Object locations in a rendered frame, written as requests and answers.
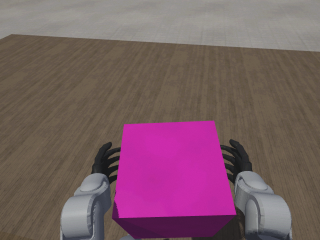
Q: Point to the carton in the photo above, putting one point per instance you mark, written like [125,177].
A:
[172,181]

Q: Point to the robot left hand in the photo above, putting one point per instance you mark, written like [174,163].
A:
[101,161]

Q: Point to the left robot forearm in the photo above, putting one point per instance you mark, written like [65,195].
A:
[82,216]

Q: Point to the robot right hand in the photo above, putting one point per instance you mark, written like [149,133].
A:
[240,160]

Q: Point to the right robot forearm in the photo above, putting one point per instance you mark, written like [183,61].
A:
[267,215]

